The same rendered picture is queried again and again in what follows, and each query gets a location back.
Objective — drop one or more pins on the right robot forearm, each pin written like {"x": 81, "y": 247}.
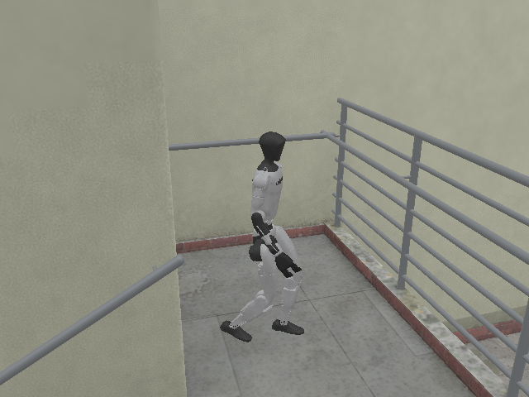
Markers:
{"x": 257, "y": 220}

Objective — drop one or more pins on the robot right upper arm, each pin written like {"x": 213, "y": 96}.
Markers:
{"x": 260, "y": 185}

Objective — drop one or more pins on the robot left foot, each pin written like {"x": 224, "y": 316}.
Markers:
{"x": 289, "y": 328}

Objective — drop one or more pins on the right robot hand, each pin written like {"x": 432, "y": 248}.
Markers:
{"x": 283, "y": 262}

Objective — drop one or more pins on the robot right thigh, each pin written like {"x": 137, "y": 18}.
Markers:
{"x": 267, "y": 271}

